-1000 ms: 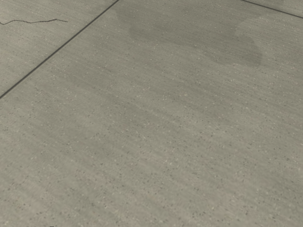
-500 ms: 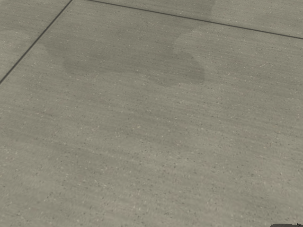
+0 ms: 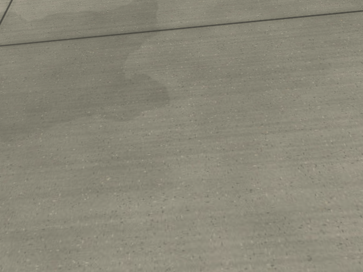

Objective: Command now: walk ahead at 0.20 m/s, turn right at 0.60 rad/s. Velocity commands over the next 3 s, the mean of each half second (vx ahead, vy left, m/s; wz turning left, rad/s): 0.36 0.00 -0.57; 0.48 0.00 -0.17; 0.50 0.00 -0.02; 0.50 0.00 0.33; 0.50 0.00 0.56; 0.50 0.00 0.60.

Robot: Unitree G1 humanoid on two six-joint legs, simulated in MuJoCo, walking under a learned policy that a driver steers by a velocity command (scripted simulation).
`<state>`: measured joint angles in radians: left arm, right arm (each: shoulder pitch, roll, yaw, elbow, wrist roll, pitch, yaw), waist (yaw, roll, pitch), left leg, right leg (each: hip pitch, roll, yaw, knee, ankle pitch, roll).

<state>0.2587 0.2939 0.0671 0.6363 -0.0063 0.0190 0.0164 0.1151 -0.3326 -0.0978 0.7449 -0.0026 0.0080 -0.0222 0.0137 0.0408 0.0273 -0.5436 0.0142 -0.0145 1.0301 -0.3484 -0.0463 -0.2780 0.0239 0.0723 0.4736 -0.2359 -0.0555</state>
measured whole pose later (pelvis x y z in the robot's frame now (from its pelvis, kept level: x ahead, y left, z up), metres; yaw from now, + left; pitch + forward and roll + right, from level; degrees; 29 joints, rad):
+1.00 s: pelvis +0.39 -0.13 +0.00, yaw -20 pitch +1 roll -1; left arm 0.34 0.27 0.05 0.74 0.00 -0.08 -0.02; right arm 0.15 -0.32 -0.05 0.77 0.01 -0.07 0.01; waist 0.04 0.05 0.03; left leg -0.67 0.14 -0.03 0.97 -0.14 -0.02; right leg -0.12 0.07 -0.03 0.27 -0.17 -0.07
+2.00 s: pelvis +0.93 -0.31 +0.00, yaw -8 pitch +0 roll -2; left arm 0.25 0.26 0.06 0.83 0.01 -0.10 -0.01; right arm 0.25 -0.32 -0.07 0.78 0.03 -0.02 -0.01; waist 0.02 0.06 0.03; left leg -0.60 0.10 -0.05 1.10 -0.27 0.00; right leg -0.17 0.01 -0.12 0.34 -0.18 -0.03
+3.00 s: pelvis +1.49 -0.26 +0.00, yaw +28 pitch +1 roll -2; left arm 0.25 0.27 0.06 0.81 0.01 -0.10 -0.01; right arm 0.26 -0.32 -0.08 0.66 0.03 -0.01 -0.01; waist 0.03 0.05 0.03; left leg -0.60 0.06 -0.06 1.13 -0.31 0.01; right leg -0.19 0.03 -0.09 0.36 -0.19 -0.03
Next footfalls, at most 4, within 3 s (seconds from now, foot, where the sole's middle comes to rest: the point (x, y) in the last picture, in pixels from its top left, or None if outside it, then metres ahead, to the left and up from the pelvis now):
0.28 left None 0.16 0.13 -0.78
0.72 right None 0.39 -0.22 -0.78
1.26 left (236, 195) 0.76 -0.11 -0.78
1.78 right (306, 153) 0.96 -0.43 -0.78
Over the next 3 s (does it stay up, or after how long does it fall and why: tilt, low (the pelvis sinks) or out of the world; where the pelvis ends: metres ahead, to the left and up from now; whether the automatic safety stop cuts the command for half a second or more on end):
stays up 1.49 -0.26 0.00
